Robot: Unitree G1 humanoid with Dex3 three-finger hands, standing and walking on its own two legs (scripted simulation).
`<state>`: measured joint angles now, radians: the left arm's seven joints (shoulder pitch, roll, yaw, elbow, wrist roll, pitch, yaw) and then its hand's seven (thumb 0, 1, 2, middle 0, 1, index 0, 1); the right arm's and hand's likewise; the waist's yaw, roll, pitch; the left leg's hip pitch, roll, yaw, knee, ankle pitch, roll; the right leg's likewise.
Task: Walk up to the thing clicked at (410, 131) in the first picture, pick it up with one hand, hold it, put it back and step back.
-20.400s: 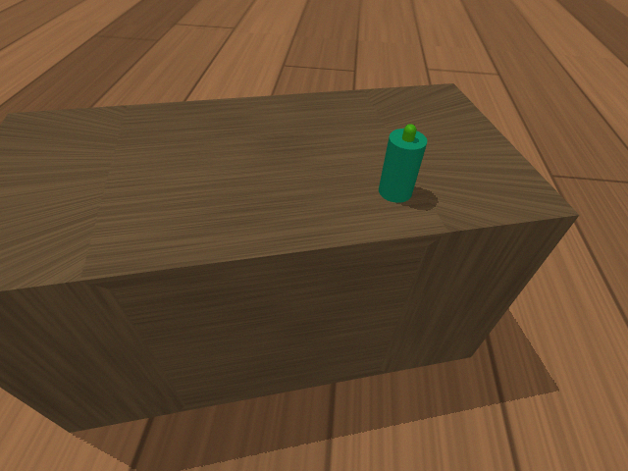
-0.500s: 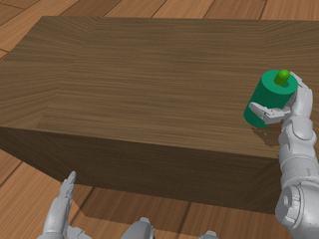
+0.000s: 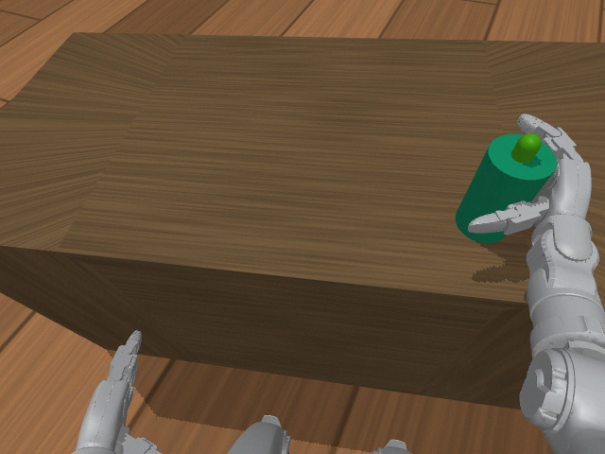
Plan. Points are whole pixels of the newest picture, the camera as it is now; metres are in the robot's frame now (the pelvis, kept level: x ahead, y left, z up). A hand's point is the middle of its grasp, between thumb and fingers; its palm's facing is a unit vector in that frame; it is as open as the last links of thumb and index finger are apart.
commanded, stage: withdraw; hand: right
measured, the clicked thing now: (503, 185) +0.49 -0.18 +0.08
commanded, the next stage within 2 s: rise in 0.32 s
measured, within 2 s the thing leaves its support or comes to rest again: neither
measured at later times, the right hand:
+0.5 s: hand out of the picture +0.49 -0.26 +0.18, palm faces +0.19 +0.98 -0.09, open 17.4 cm
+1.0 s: hand out of the picture +0.37 -0.31 +0.15, palm faces +0.35 +0.87 -0.34, open 17.7 cm
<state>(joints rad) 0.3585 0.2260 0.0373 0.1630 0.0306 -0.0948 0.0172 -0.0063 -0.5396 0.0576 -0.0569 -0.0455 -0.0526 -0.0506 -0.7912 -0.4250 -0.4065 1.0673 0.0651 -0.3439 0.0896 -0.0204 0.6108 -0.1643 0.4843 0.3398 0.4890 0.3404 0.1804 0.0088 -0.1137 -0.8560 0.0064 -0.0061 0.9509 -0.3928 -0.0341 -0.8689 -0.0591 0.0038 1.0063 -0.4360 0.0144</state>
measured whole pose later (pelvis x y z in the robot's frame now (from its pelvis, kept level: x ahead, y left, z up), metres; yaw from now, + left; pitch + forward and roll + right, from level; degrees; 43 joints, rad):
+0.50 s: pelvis +0.02 +0.00 +0.03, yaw -1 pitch +12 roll +1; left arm 0.30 0.24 0.01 0.36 -0.03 -0.07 0.05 -0.01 -0.52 0.04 -0.06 -0.04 -0.06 -0.05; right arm -0.87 -0.60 -0.40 1.10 0.06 -0.16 0.20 -0.02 0.52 -0.04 0.07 0.05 0.06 0.05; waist 0.12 -0.01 -0.12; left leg -0.66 0.01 0.00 0.79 -0.35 -0.03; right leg -0.67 -0.05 0.00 0.84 -0.39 0.02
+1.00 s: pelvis +0.04 -0.01 +0.05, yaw -1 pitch +6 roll +1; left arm 0.32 0.25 0.08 0.44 -0.06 -0.02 0.01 -0.01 -0.52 0.07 -0.05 -0.04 -0.05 -0.04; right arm -0.20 -0.46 -0.31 0.42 0.05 -0.03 0.00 -0.02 0.59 -0.04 0.06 0.06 0.05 0.06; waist 0.00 -0.04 -0.10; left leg -0.40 0.03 -0.01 0.60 -0.31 -0.04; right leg -0.41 -0.04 -0.02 0.66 -0.35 0.01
